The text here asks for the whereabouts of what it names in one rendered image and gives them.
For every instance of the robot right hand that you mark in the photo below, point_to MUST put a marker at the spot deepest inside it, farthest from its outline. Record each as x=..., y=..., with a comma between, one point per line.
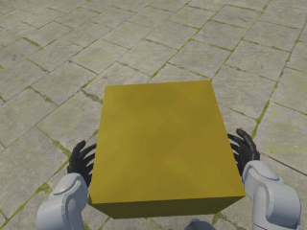
x=247, y=150

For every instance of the robot left forearm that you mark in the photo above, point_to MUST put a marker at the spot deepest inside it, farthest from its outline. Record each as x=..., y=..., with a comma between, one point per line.
x=63, y=209

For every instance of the carton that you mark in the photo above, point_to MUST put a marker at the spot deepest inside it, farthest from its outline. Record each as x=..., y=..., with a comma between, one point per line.
x=163, y=151

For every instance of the robot right forearm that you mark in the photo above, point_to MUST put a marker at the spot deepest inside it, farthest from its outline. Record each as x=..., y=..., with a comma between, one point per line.
x=276, y=206

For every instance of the right robot shin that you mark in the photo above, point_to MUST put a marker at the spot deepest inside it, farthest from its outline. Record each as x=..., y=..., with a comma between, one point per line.
x=194, y=219

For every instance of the robot left hand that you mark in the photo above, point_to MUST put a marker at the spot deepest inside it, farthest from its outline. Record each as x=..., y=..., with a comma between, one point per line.
x=78, y=161

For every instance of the right robot thigh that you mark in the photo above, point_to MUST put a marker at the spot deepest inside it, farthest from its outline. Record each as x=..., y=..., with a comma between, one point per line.
x=199, y=225

